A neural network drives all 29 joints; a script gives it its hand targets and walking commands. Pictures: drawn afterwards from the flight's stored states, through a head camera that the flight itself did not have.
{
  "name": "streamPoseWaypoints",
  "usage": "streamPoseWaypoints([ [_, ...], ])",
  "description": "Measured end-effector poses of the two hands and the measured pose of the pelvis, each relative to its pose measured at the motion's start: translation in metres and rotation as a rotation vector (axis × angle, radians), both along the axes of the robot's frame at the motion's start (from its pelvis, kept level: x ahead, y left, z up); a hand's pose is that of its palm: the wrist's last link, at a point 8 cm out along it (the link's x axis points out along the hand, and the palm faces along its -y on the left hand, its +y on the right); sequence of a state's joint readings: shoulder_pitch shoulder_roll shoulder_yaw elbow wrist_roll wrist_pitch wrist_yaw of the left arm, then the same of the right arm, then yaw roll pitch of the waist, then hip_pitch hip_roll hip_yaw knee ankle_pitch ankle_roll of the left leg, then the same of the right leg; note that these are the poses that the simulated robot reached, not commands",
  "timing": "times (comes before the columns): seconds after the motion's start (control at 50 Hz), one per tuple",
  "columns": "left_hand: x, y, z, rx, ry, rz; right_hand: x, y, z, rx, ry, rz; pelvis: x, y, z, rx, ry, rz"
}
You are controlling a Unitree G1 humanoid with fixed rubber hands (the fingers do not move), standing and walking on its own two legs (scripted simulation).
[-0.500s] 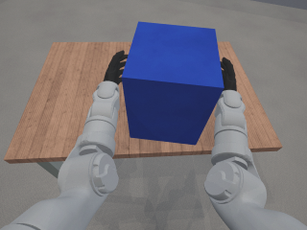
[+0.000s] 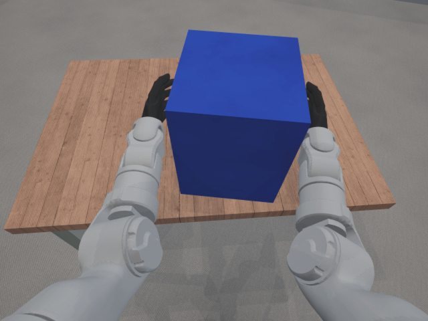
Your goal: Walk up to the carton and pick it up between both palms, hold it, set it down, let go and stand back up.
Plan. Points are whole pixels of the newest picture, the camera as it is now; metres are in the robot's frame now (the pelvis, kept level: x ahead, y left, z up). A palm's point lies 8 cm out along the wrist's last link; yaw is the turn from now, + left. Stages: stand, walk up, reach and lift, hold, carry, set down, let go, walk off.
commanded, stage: set down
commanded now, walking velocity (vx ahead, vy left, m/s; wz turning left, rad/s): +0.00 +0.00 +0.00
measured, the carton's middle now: (233, 122) +0.47 -0.04 +0.08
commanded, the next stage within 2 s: none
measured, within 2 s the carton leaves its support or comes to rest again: neither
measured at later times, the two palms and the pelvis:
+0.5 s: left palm (135, 96) +0.49 +0.15 +0.13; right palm (324, 112) +0.45 -0.20 +0.13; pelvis -0.02 +0.00 -0.01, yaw -4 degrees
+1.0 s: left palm (112, 59) +0.48 +0.16 +0.22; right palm (353, 83) +0.43 -0.21 +0.21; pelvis -0.04 +0.01 +0.00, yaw -5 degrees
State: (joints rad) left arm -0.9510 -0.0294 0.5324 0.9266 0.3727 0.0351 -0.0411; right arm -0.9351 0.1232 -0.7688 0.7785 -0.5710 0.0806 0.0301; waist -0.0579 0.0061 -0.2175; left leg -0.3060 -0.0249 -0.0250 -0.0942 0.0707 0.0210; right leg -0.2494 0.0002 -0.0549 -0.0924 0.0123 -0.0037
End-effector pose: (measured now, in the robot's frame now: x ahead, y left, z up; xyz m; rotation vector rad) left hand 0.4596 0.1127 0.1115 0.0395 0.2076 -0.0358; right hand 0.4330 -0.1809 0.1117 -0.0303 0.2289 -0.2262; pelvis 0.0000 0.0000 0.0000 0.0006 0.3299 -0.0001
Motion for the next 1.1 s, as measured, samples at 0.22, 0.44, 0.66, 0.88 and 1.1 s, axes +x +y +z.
streamPoseWaypoints([
  [0.22,0.012,0.005,-0.011,0.046,0.091,-0.025,0.003,-0.004,-0.005,0.005,0.060,0.038,-0.004,0.000,-0.002,-0.001,0.055,-0.038],
  [0.44,0.032,0.027,0.008,0.056,0.119,0.078,0.018,-0.009,0.004,0.030,0.097,-0.003,-0.015,0.005,-0.005,0.001,0.143,-0.068],
  [0.66,0.024,0.027,0.058,0.032,0.080,0.036,0.003,-0.045,0.061,0.027,0.061,-0.046,-0.026,-0.001,-0.002,-0.006,0.040,-0.080],
  [0.88,0.020,0.032,0.088,0.007,0.081,0.070,-0.010,-0.037,0.091,0.030,0.060,-0.033,-0.046,0.002,-0.002,-0.003,0.027,-0.098],
  [1.1,0.019,0.055,0.125,0.034,0.067,0.081,0.000,-0.026,0.120,0.062,0.069,-0.038,-0.038,0.007,-0.003,-0.008,0.035,-0.073],
])
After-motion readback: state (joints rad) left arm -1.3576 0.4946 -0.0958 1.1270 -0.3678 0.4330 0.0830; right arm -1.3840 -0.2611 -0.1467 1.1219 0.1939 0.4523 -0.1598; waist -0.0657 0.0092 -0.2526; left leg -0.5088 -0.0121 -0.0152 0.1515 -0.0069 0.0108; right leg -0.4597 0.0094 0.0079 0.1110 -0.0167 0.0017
